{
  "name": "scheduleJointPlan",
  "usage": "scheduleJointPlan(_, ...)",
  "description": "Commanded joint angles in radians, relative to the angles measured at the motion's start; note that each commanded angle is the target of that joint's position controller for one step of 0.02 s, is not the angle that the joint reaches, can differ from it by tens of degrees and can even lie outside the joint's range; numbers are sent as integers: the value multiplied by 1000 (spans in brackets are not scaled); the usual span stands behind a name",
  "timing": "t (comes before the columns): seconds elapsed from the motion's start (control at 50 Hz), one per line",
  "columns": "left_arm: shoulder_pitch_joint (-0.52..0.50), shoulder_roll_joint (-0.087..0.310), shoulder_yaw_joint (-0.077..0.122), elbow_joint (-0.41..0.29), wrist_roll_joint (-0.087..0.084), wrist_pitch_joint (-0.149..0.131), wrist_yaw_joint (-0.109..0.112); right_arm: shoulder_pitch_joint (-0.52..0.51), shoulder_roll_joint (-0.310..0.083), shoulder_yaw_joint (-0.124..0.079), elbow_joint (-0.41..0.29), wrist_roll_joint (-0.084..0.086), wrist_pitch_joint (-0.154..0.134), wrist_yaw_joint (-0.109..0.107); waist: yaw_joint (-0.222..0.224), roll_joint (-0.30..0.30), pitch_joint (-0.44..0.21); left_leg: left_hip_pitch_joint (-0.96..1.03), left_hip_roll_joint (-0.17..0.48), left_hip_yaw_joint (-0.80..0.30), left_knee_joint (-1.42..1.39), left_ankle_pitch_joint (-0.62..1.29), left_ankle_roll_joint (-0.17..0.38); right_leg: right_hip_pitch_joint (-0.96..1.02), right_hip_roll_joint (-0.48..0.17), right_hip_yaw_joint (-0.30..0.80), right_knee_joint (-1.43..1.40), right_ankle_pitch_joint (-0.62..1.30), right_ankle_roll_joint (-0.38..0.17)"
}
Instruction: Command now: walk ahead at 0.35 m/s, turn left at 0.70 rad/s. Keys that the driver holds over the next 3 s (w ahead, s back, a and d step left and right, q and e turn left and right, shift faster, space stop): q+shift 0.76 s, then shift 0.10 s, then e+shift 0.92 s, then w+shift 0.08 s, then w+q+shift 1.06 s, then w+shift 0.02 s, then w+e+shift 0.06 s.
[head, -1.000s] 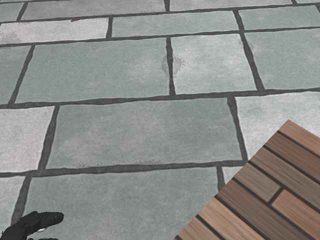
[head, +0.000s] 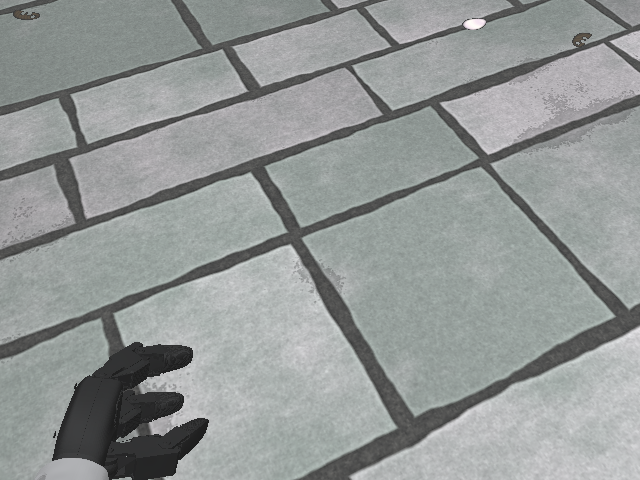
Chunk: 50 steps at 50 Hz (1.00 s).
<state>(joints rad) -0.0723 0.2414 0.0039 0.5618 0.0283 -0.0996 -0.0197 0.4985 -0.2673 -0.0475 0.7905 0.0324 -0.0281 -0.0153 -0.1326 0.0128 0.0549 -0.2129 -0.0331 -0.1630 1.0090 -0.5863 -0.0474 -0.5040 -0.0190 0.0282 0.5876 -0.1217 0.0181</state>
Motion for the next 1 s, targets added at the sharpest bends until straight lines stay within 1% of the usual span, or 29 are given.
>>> scheduleJointPlan(0.02, 268, 153, 66, 20, -13, 43, 22, -45, -145, -35, -146, 5, 11, -28, 185, -159, -279, -556, 81, 99, 354, 52, -26, 685, -377, 353, -168, 488, -242)
scheduleJointPlan(0.04, 217, 127, 61, 23, -7, 44, 21, -47, -145, -42, -142, -9, 28, -31, 147, -151, -230, -508, 110, 105, 366, 76, -42, 561, -352, 275, -185, 559, -264)
scheduleJointPlan(0.08, 106, 105, 64, 43, -5, 41, 21, -23, -91, -44, -142, -4, 67, -25, 74, -171, -140, -385, 160, 101, 247, 100, -50, 331, -304, 104, -262, 448, -232)
scheduleJointPlan(0.12, 57, 130, 78, 64, -13, 35, 24, -100, -69, -39, -181, -6, 80, -21, 72, -170, -101, -343, 165, 132, 79, 183, -46, 264, -294, 9, -309, 409, -225)
scheduleJointPlan(0.16, 29, 167, 95, 75, -24, 34, 30, -135, -67, -36, -188, -15, 76, 2, 70, -129, -140, -223, 163, 148, -111, 375, -11, 249, -290, -65, -311, 385, -211)
scheduleJointPlan(0.24, 43, 206, 111, 108, -60, 37, 23, -208, -129, -54, -214, -12, 95, 45, 86, -103, -138, -151, 130, 190, -282, 452, 49, 320, -309, -143, -249, 320, -170)
scheduleJointPlan(0.28, 56, 219, 118, 124, -75, 47, 19, -225, -163, -73, -231, -15, 101, 50, 72, -71, -125, -94, 95, 222, -373, 464, 91, 327, -300, -181, -152, 251, -126)
scheduleJointPlan(0.3, 74, 205, 116, 134, -78, 53, 18, -198, -188, -88, -227, -22, 101, 43, 57, -33, -134, -16, 60, 233, -417, 486, 123, 300, -266, -210, -47, 227, -90)
scheduleJointPlan(0.32, 120, 183, 111, 146, -62, 62, 11, -120, -254, -115, -215, -28, 96, 27, 28, 100, -142, 131, 76, 138, -486, 712, 179, 186, -197, -242, 172, 86, -33)
scheduleJointPlan(0.34, 183, 137, 93, 108, -12, 74, 6, -159, -402, -141, -254, -26, 92, 9, 110, 433, -129, 285, 301, -283, -564, 1027, 352, -132, -17, -258, 521, -537, 66)
scheduleJointPlan(0.36, 151, 171, 92, 95, -1, 76, 10, -175, -357, -118, -297, -55, 60, 25, 71, 314, -278, 296, 374, -491, -651, 761, 442, -202, 37, 5, 665, -582, 53)
scheduleJointPlan(0.38, 96, 211, 101, 90, -29, 75, 12, -195, -321, -107, -299, -47, 37, 35, 63, 187, -244, 257, 352, -418, -687, 655, 402, -218, 19, 53, 669, -498, 21)
scheduleJointPlan(0.4, 91, 205, 101, 93, -33, 72, 19, -230, -299, -102, -295, -26, 27, 30, 89, 117, -198, 211, 306, -363, -682, 580, 349, -217, 2, 70, 619, -419, 3)
scheduleJointPlan(0.42, 81, 203, 101, 106, -15, 74, 28, -271, -265, -89, -301, -8, 34, 21, 103, 51, -168, 174, 273, -318, -690, 522, 300, -212, -13, 75, 554, -361, -3)
scheduleJointPlan(0.44, 92, 208, 102, 107, -16, 74, 31, -313, -271, -86, -319, -17, 41, 7, 134, 99, -165, 101, 261, -302, -680, 576, 302, -150, -9, 87, 500, -323, 3)
scheduleJointPlan(0.48, 124, 198, 100, 131, -20, 71, 26, -349, -262, -83, -339, -33, 53, -9, 150, 98, -193, 72, 209, -246, -652, 701, 290, -74, 28, 82, 401, -273, 31)
scheduleJointPlan(0.56, 115, 157, 84, 146, -30, 78, 20, -340, -273, -93, -341, -17, 68, -23, 135, 63, -215, 39, 173, -284, -633, 638, 271, 3, 81, 97, 219, -201, 61)
scheduleJointPlan(0.66, 112, 172, 92, 139, -34, 77, 12, -359, -258, -92, -344, -18, 81, -15, 124, 145, -170, -33, 133, -380, -632, 473, 234, 103, 101, 116, 60, -177, 45)
scheduleJointPlan(0.72, 185, 193, 109, 156, -36, 67, 8, -395, -239, -88, -351, -7, 88, -12, 164, 156, -162, -88, 79, -403, -571, 416, 184, 272, 72, 101, -173, -54, 14)
scheduleJointPlan(0.74, 204, 239, 122, 157, -26, 71, 14, -356, -194, -75, -345, -5, 89, -8, 149, 60, -187, -164, 14, -335, -455, 206, 135, 390, -63, 190, -257, -34, -36)
scheduleJointPlan(0.76, 164, 306, 130, 139, -9, 86, 26, -300, -140, -60, -349, -5, 88, -5, 92, -201, -161, -354, -136, -118, -239, -20, 80, 461, -266, 432, -323, -42, -156)
scheduleJointPlan(0.78, 154, 284, 126, 132, 25, 79, 26, -294, -223, -81, -355, -17, 73, -2, 91, -268, -124, -400, -79, -57, -24, -3, 40, 353, -369, 571, -352, -40, -258)
scheduleJointPlan(0.8, 101, 223, 108, 105, 16, 77, 34, -286, -279, -97, -329, -21, 70, -1, 84, -197, -102, -386, -28, -37, 73, 65, 19, 319, -335, 485, -335, -53, -260)
scheduleJointPlan(0.82, 71, 185, 98, 97, -1, 82, 41, -279, -275, -100, -301, -23, 74, -2, 86, -146, -78, -374, -18, -23, 117, 124, 5, 298, -261, 377, -320, -81, -224)
scheduleJointPlan(0.86, 85, 176, 87, 98, -22, 91, 53, -266, -215, -82, -282, -26, 81, -4, 106, -103, -65, -400, -20, 6, 221, 172, -20, 324, -216, 286, -302, 3, -217)
scheduleJointPlan(0.88, 122, 178, 83, 109, -20, 94, 52, -292, -190, -69, -287, -23, 78, -5, 126, -86, -66, -383, -23, 20, 202, 170, -25, 326, -199, 259, -300, 66, -227)
scheduleJointPlan(0.92, 177, 172, 76, 134, -18, 96, 40, -332, -132, -43, -296, -27, 66, -11, 151, -105, -90, -345, -22, 15, 67, 145, -33, 383, -177, 235, -281, 130, -238)
scheduleJointPlan(0.96, 146, 140, 59, 140, -22, 94, 21, -325, -72, -15, -281, -49, 61, -10, 132, -152, -119, -191, 30, 63, -194, 127, -42, 362, -140, 198, -272, 109, -212)
scheduleJointPlan(1.0, 188, 219, 84, 148, -38, 103, 9, -351, -103, -25, -269, -41, 57, -11, 164, -218, -87, -116, -4, 130, -365, 133, -54, 342, -130, 237, -257, 133, -215)
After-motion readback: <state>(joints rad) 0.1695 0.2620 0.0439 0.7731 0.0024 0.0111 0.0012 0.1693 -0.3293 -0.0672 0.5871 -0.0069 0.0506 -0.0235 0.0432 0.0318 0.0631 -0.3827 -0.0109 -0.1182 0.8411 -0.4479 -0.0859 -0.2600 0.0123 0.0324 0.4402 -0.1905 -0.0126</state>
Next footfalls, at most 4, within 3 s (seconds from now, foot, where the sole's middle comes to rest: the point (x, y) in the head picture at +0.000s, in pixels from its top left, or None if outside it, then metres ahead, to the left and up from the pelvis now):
0.32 left None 0.22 0.14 -0.75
0.74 right None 0.35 -0.03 -0.75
1.10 left None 0.13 0.11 -0.75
1.44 right None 0.34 -0.07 -0.75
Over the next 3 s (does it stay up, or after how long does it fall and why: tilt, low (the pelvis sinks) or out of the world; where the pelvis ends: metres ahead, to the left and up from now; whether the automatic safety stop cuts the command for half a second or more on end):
stays up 0.92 0.30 0.02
